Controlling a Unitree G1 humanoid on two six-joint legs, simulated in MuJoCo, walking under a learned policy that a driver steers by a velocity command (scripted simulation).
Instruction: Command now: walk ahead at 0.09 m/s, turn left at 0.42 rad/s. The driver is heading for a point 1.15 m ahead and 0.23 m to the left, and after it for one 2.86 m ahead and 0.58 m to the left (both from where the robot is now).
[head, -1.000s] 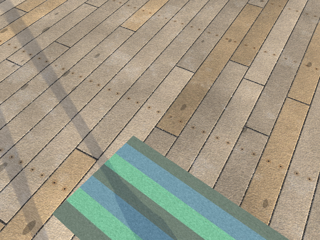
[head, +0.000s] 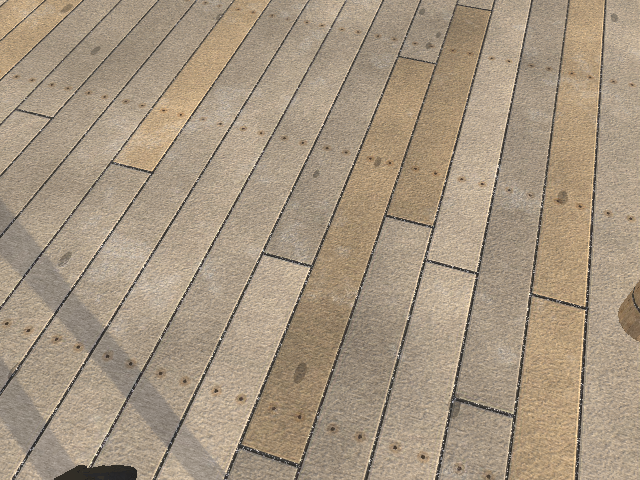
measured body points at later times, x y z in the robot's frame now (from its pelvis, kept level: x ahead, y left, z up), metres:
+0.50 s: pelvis +0.03 +0.02 -0.01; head +0.06 +0.04 +0.44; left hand +0.07 +0.34 -0.12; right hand +0.27 -0.20 -0.09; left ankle +0.01 +0.12 -0.74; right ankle +0.07 -0.13 -0.73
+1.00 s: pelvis +0.12 +0.03 -0.01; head +0.13 +0.02 +0.44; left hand +0.14 +0.35 -0.09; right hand +0.33 -0.18 -0.12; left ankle +0.00 +0.12 -0.74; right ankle +0.17 -0.06 -0.74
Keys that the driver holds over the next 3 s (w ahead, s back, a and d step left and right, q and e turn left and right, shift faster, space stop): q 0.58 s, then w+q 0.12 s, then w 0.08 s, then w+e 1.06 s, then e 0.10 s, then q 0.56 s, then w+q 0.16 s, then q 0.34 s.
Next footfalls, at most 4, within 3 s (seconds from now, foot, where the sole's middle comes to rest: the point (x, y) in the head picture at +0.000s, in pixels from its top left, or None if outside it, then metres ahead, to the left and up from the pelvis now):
0.06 right None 0.11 -0.12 -0.78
0.46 left None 0.04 0.13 -0.78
0.96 right None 0.21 -0.04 -0.78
1.40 left None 0.42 0.27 -0.78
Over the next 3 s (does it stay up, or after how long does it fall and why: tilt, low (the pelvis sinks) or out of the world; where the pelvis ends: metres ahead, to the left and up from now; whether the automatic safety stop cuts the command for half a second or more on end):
stays up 0.83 0.11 0.00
